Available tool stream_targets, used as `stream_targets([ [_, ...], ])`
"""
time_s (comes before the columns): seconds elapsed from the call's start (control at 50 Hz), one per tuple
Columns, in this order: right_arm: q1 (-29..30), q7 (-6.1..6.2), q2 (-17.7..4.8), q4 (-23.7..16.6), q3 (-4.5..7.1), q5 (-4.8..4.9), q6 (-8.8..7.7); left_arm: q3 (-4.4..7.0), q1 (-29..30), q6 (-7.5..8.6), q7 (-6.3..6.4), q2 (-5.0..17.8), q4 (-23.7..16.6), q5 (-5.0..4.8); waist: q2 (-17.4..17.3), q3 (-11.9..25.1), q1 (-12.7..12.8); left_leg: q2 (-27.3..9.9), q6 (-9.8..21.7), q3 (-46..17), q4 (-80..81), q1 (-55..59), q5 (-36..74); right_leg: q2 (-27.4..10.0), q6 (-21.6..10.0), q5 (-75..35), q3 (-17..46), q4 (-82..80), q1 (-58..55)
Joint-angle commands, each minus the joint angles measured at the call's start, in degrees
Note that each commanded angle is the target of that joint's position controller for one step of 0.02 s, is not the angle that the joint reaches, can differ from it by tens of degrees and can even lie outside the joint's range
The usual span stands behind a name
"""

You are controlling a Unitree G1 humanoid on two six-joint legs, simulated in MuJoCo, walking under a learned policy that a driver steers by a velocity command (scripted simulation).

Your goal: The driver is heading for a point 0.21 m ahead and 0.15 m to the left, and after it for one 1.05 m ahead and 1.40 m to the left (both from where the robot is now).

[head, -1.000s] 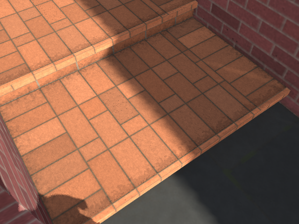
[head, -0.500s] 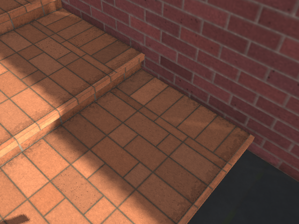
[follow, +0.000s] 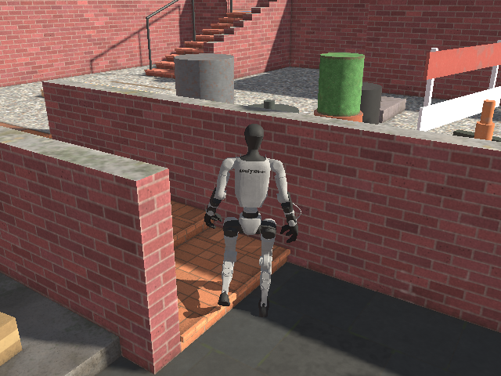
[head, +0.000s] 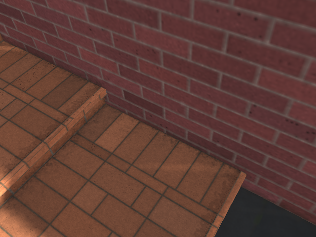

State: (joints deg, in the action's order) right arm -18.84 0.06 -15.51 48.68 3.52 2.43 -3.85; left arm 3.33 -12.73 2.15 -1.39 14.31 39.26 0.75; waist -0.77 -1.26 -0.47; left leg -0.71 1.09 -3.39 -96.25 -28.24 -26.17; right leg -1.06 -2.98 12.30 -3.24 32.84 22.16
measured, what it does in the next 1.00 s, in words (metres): climbs, turning left: left foot 0.12 m higher, then right foot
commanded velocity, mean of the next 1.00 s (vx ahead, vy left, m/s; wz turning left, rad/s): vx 0.13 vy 0.00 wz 0.50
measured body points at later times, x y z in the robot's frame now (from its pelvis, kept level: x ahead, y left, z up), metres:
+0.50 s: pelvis +0.20 +0.00 +0.09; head +0.22 +0.01 +0.54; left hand +0.29 +0.30 +0.00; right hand +0.42 -0.22 +0.01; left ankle +0.26 +0.07 -0.61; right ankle +0.19 -0.16 -0.51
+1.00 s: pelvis +0.32 -0.06 +0.11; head +0.36 -0.06 +0.56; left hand +0.28 +0.24 +0.02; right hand +0.61 -0.19 +0.01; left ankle +0.25 +0.06 -0.56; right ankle +0.45 -0.12 -0.61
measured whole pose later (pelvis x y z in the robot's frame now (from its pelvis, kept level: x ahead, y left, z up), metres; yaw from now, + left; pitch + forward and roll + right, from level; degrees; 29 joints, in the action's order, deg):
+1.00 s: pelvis +0.32 -0.06 +0.11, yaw +34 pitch +2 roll +0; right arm -9.9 2.6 -17.3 33.4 2.8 0.3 3.7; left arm 1.5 -13.2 1.5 2.6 13.9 39.2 1.8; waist -3.8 -0.6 -0.5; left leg 7.2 -0.2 -11.3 -60.2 -30.5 -26.5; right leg 0.3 0.0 11.0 0.5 33.4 25.1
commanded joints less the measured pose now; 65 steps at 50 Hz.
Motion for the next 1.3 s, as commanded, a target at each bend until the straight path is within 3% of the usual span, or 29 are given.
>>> stream_targets([
  [0.02, 4.78, -2.09, 3.86, -7.35, -2.18, -0.22, -0.60, -0.99, -15.14, 0.05, -1.01, -1.80, 6.45, 0.66, 7.31, 3.08, 2.88, -0.88, 3.87, -1.14, -30.49, -33.37, 6.11, -16.76, -6.92, 0.42, 19.07, -13.51, -19.52],
  [0.08, 7.43, -2.71, 8.93, -12.61, -5.02, 1.38, 1.02, -2.69, -11.39, -0.16, -0.18, -3.42, 9.63, 1.93, 5.55, -2.22, -2.41, 1.32, 4.39, -3.63, -37.89, -42.68, 7.14, -17.76, -4.99, -5.95, 11.65, -15.45, -7.92],
  [0.12, 9.51, -1.95, 6.16, -16.81, -5.68, -0.44, 1.52, -3.09, -3.54, -0.86, 0.83, -1.24, 8.16, 2.54, 5.01, -5.39, -6.87, 0.78, 2.53, -0.87, -14.42, -35.13, 14.98, -11.92, -1.18, -4.97, 0.89, -20.30, 5.96],
  [0.16, 14.99, -0.28, 1.31, -18.46, -4.38, -2.23, 1.31, -2.93, -4.32, -0.03, 3.41, 2.36, 7.20, 3.06, 6.83, -2.67, -4.47, 1.83, -1.59, 6.42, 0.62, -24.67, 19.71, -9.48, -2.08, -22.12, -5.37, -25.58, 8.53],
  [0.2, 17.30, 0.33, 2.65, -19.75, -4.31, -2.24, 1.27, -1.68, -6.59, 0.68, 5.13, 6.60, 7.94, 2.04, 7.98, 1.27, -4.04, 0.32, -3.06, 9.08, 9.28, -20.55, 18.17, -9.71, -2.67, -39.22, -8.62, -24.73, 0.49],
  [0.26, 21.94, -0.78, 5.40, -21.88, -4.95, -3.11, 1.35, -0.43, -11.91, -1.37, 7.48, 10.09, 8.77, -0.34, 8.50, 7.64, -1.48, 3.30, 1.10, 14.43, 25.20, -17.80, 7.13, -13.12, -0.86, -74.66, -8.49, -15.01, -19.29],
  [0.32, 12.26, -3.01, 0.38, -20.06, -2.78, -3.17, 2.41, 0.09, -10.64, -3.75, 7.67, 11.00, 7.47, -0.59, 14.94, 13.32, -5.46, 6.62, 7.78, 11.99, 38.12, -8.88, 0.74, -17.14, -1.83, -98.82, -6.86, 2.11, -30.87],
  [0.34, 4.86, -3.44, -3.53, -18.39, -1.16, -3.52, 2.29, 0.56, -8.33, -3.64, 7.56, 11.35, 5.45, -0.70, 9.87, 15.60, -9.56, 4.76, 11.24, 0.29, 49.18, 6.07, 8.43, -14.63, -1.71, -88.46, -6.16, 15.61, -19.70],
  [0.36, 5.54, -2.43, -12.08, -16.96, 1.34, -3.67, 2.54, -1.13, -7.72, -2.53, 6.19, 4.61, 0.54, 2.21, -13.27, 16.10, -5.08, -8.90, 20.92, -33.81, 64.03, 21.58, 22.12, 1.31, 2.79, -9.97, -3.05, 36.60, 9.80],
  [0.38, 5.97, -0.03, -13.20, -18.27, 1.79, -6.77, 2.75, -0.35, -8.96, -0.69, 3.33, 5.21, 1.30, 2.56, -15.10, 21.46, -4.09, -16.00, 26.09, -53.67, 76.42, 21.47, 19.82, 7.40, 2.39, 10.84, 12.18, 56.95, 17.01],
  [0.4, 7.14, 0.68, -8.86, -18.68, 0.22, -5.95, 1.62, 0.02, -7.41, -0.02, 1.89, 5.68, 0.27, 0.77, -10.00, 15.37, -2.78, -15.78, 22.51, -48.91, 74.92, 17.28, 15.34, 5.65, 1.65, 11.68, 14.37, 63.89, 21.98],
  [0.42, 7.55, 0.69, -4.87, -17.49, -0.89, -3.49, 0.81, -0.49, -2.74, -0.01, 1.96, 4.19, -1.15, 0.49, -1.76, 7.02, -1.47, -11.78, 17.48, -39.28, 73.76, 10.57, 13.41, 4.04, 1.46, 10.15, 12.88, 60.94, 24.97],
  [0.44, 9.47, 0.62, -4.30, -16.35, -0.86, -2.01, 0.37, -0.31, -2.83, -0.16, 2.66, 4.37, -0.77, 0.81, 4.08, 2.69, 1.71, -8.27, 13.68, -30.01, 74.41, 5.88, 13.69, 1.65, 2.02, 7.65, 11.52, 54.16, 24.22],
  [0.48, 13.09, 0.45, -3.86, -16.21, -0.39, -1.73, -0.05, 0.16, -3.86, -1.00, 4.18, 5.93, -1.29, 0.61, 0.48, 2.05, 4.69, -3.93, 11.83, -20.56, 75.17, 1.32, 20.66, -0.32, 3.52, 6.23, 9.93, 46.44, 17.91],
  [0.54, 9.27, 1.40, -6.09, -15.81, 0.19, -1.87, 0.35, 0.01, -2.33, -0.60, 4.66, 5.12, -2.14, 0.90, -0.85, 6.38, 3.27, -3.09, 12.98, -16.92, 76.06, 8.41, 33.02, 0.91, 4.78, 4.02, 8.51, 44.33, 18.55],
  [0.68, 5.36, 4.33, -8.29, -18.25, -0.14, -2.51, 6.27, -0.71, 4.02, -0.76, 4.67, 5.74, -5.72, -0.34, -6.60, 8.41, 1.05, -4.37, 13.56, -23.57, 76.86, 16.47, 16.54, 2.16, 10.18, -1.08, 10.96, 37.06, 25.66],
  [0.76, 4.68, 4.52, -8.65, -18.69, -0.31, -2.56, 6.41, -0.32, 3.05, 0.04, 4.64, 8.04, -6.23, -0.22, -8.82, 8.49, 0.56, -6.17, 14.73, -28.51, 75.44, 18.81, 15.27, 2.84, 11.39, 1.76, 12.34, 37.52, 27.39],
  [0.82, 6.55, 4.67, -7.38, -20.22, -0.06, -1.87, 8.41, -2.36, 5.30, 0.71, 3.72, 3.75, -6.42, -0.32, -8.25, 7.82, -1.00, -1.65, 10.59, -24.34, 71.16, 16.48, 18.83, 3.27, 10.58, 3.28, 7.50, 14.96, 19.00],
  [0.84, 8.42, 4.93, -7.39, -21.27, 0.03, -1.56, 9.14, -2.56, 2.89, 0.61, 3.29, 3.10, -5.63, -1.20, -8.84, 7.98, -0.37, -0.99, 8.66, -24.64, 71.43, 14.02, 15.47, 2.93, 10.48, 5.13, 7.37, 3.74, 11.25],
  [0.88, 8.34, 5.09, -7.45, -19.71, 0.51, -0.70, 8.97, -0.14, -4.21, 0.75, 2.27, 6.90, -1.10, -2.57, -8.06, 7.31, 1.48, 2.52, 5.86, -22.40, 65.10, 10.84, 5.08, 1.05, 10.52, -14.35, 6.79, -15.67, -4.01],
  [0.9, 4.41, 4.05, -5.80, -17.64, 0.36, -1.51, 8.12, 1.12, -2.57, 0.44, 2.24, 8.34, -0.29, -1.97, -5.58, 7.08, -0.59, 5.23, 5.66, -18.84, 58.44, 5.94, -0.61, 1.09, 10.51, -13.36, 5.02, -13.88, -10.89],
  [0.92, -0.80, 2.83, -1.36, -16.13, -0.70, -2.50, 7.57, 1.61, -2.66, 0.10, 2.60, 12.36, -3.53, 0.41, 2.11, 10.64, -1.54, 9.55, 2.50, -13.96, 44.10, -3.14, -9.76, -15.19, 4.05, -10.96, 19.72, -8.56, -20.14],
  [0.94, 0.60, 1.74, -3.47, -19.85, -0.20, -1.48, 6.52, 2.72, -1.31, 0.11, 3.43, 16.16, -4.39, 2.24, 17.11, 9.53, -3.58, 8.91, 0.64, -10.78, 35.99, -10.27, -10.31, -24.97, -6.26, -4.46, 40.52, -16.17, -14.94],
  [0.96, 4.78, 2.01, -6.89, -20.08, 0.77, -2.14, 5.94, 2.16, -0.06, 0.48, 4.12, 13.62, -5.22, 2.28, 13.36, 5.52, -2.16, 4.40, -1.15, -9.71, 29.19, -13.26, -5.06, -25.20, -9.90, 8.73, 41.54, -18.39, -10.98],
  [0.98, 8.11, 2.25, -8.22, -20.04, 1.23, -2.29, 6.25, 1.29, 1.21, 0.55, 4.98, 9.95, -5.74, 1.71, 10.40, 3.51, -0.92, 3.25, -2.22, -7.93, 26.02, -14.17, -0.54, -21.14, -7.99, 11.15, 34.06, -17.94, -8.94],
  [1.02, 8.60, 2.35, -7.00, -19.93, 1.25, -3.00, 7.54, 0.46, 2.78, 0.04, 6.55, 7.82, -6.34, 0.37, 9.13, 4.23, -1.14, 2.34, -4.25, -5.31, 18.96, -14.59, 4.41, -15.76, -5.04, 2.71, 23.16, -15.57, -9.15],
  [1.06, 7.06, 1.88, -5.50, -19.87, 0.90, -2.34, 8.04, -0.30, 1.30, -1.09, 7.39, 7.03, -5.76, 0.51, 8.49, 4.07, -0.59, 2.57, -5.47, -1.97, 19.92, -12.12, 9.01, -11.95, -4.53, -3.59, 13.85, -15.48, -8.14],
  [1.16, 11.88, 1.48, -2.69, -21.08, -0.14, -2.12, 7.38, 0.76, 0.86, -3.55, 7.35, 9.19, -5.52, 1.64, 12.30, 5.88, 2.17, 1.22, -6.16, 2.83, 37.22, -9.53, 7.27, -14.50, -7.38, -3.23, 9.71, -14.17, -13.30],
  [1.3, 4.92, -0.79, -4.98, -17.79, 1.72, -2.70, 6.88, 2.27, 4.32, -3.00, 5.49, 11.07, -3.88, -1.01, 12.06, 4.99, -1.06, 1.23, 1.04, 6.65, 62.86, 10.99, 11.29, -15.84, -4.89, 1.77, 5.03, -11.42, -6.83],
])
Velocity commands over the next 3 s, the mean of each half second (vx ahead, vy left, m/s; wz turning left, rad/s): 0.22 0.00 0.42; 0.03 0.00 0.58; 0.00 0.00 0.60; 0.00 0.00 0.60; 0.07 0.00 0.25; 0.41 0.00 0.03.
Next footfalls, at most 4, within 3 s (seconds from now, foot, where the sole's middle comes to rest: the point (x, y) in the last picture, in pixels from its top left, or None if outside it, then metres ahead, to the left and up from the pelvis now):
0.34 left None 0.30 0.08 -0.65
0.90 right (199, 224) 0.48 -0.10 -0.65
1.34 left None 0.29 0.09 -0.65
1.78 right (175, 228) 0.47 0.00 -0.65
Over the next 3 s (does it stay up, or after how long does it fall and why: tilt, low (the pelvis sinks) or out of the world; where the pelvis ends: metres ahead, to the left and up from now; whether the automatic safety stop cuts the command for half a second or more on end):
stays up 0.43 0.24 0.14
